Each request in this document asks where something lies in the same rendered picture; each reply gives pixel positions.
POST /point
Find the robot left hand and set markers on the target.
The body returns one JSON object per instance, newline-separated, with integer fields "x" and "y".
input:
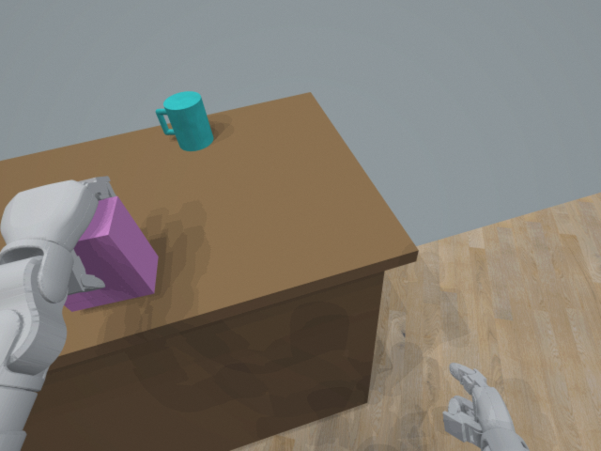
{"x": 58, "y": 212}

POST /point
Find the robot right forearm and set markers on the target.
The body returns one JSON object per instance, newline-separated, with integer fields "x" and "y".
{"x": 502, "y": 439}

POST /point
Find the robot right hand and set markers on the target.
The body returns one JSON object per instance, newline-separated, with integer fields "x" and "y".
{"x": 467, "y": 420}

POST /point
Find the robot left forearm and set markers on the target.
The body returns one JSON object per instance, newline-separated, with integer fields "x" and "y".
{"x": 34, "y": 280}

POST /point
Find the sponge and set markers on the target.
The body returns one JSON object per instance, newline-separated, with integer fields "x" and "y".
{"x": 114, "y": 249}

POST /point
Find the table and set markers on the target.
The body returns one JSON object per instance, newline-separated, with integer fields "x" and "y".
{"x": 272, "y": 245}

